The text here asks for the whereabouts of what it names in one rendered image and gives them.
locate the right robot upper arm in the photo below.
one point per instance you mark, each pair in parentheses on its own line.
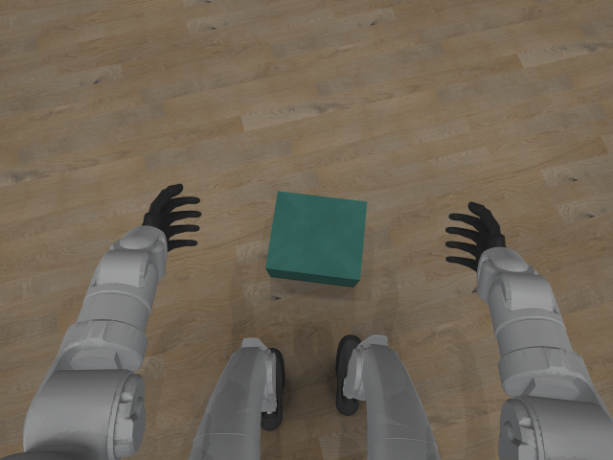
(538,428)

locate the right robot hand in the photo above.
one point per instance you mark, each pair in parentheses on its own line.
(488,235)

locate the right robot thigh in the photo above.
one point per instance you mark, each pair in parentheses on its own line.
(397,426)

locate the right robot forearm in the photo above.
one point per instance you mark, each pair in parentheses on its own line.
(537,358)

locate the left robot upper arm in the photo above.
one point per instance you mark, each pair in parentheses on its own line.
(87,415)

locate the left robot hand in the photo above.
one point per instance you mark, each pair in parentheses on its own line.
(161,217)

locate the carton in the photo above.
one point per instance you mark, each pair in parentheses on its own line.
(317,239)

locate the left robot forearm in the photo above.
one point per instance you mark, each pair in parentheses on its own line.
(110,330)

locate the left robot foot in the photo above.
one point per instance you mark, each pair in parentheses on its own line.
(272,420)

